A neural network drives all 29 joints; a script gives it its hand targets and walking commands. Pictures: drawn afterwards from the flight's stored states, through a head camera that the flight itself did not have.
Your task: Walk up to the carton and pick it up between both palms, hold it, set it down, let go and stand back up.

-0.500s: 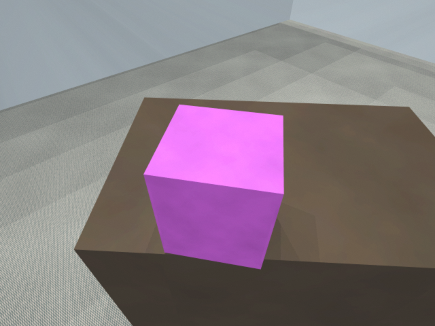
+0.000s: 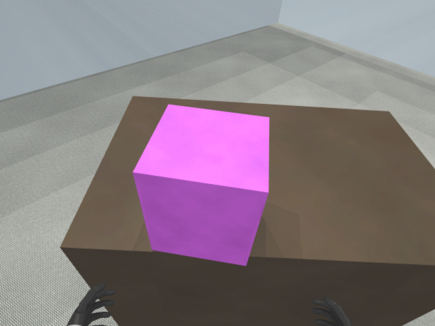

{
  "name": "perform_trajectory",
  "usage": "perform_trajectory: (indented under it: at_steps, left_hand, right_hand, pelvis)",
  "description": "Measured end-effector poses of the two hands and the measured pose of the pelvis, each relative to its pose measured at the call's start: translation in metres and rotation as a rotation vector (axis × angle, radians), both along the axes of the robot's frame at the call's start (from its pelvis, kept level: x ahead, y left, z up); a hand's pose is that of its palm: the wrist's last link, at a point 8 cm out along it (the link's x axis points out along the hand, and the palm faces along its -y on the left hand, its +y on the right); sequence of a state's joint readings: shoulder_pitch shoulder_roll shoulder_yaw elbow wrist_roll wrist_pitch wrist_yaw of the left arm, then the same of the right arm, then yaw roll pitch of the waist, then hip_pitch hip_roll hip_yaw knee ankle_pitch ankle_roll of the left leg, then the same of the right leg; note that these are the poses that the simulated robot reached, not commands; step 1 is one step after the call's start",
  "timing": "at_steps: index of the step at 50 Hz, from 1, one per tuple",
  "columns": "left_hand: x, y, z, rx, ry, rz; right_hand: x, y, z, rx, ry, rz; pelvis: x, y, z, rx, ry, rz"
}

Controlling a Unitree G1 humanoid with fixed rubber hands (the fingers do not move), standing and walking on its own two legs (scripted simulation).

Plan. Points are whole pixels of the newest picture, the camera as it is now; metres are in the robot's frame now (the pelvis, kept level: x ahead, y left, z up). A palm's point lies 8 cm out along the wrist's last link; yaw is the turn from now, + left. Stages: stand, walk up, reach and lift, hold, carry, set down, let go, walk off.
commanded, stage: reach and lift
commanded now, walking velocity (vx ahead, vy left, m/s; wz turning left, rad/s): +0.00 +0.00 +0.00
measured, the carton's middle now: (208, 186) +0.41 +0.03 +0.05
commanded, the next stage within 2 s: none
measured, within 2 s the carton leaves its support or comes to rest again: neither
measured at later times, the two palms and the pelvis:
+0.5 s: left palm (57, 318) +0.18 +0.27 -0.03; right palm out of the picture +0.16 -0.18 -0.03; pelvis +0.02 +0.02 +0.01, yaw -2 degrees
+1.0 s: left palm (50, 307) +0.18 +0.26 +0.02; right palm (317, 312) +0.17 -0.15 +0.02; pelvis +0.01 +0.02 +0.01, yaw -1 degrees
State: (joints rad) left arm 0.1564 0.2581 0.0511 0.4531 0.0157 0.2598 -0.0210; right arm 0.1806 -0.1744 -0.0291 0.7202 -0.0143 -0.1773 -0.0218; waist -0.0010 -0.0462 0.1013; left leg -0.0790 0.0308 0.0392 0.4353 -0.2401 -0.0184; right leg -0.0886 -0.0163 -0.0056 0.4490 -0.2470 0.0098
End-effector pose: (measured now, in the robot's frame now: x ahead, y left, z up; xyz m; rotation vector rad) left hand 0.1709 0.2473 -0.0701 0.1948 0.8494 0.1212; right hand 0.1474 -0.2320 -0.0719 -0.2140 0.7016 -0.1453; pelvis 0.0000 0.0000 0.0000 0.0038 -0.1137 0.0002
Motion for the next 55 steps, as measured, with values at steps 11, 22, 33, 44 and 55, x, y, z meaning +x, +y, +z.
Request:
perform_trajectory:
  at_steps: [11,22,33,44,55]
  left_hand:
    - [-0.008,0.021,0.018,0.0,-0.07,0.022]
    - [0.002,0.025,0.04,-0.043,-0.203,-0.034]
    - [0.011,0.019,0.062,-0.088,-0.339,-0.07]
    - [0.009,0.016,0.085,-0.118,-0.454,-0.09]
    - [0.013,0.015,0.105,-0.15,-0.567,-0.11]
  right_hand:
    - [0.003,0.03,0.018,0.057,-0.062,-0.038]
    - [0.014,0.051,0.035,0.1,-0.172,-0.079]
    - [0.021,0.057,0.059,0.112,-0.281,-0.115]
    - [0.023,0.07,0.083,0.161,-0.38,-0.143]
    - [0.035,0.085,0.107,0.183,-0.463,-0.157]
  pelvis:
    - [0.006,0.004,0.005,-0.001,-0.017,-0.026]
    - [0.013,0.017,0.007,-0.009,0.0,-0.034]
    - [0.019,0.02,0.007,-0.017,-0.007,-0.029]
    - [0.015,0.017,0.006,-0.019,-0.022,-0.021]
    - [0.008,0.016,0.004,-0.019,-0.018,-0.009]
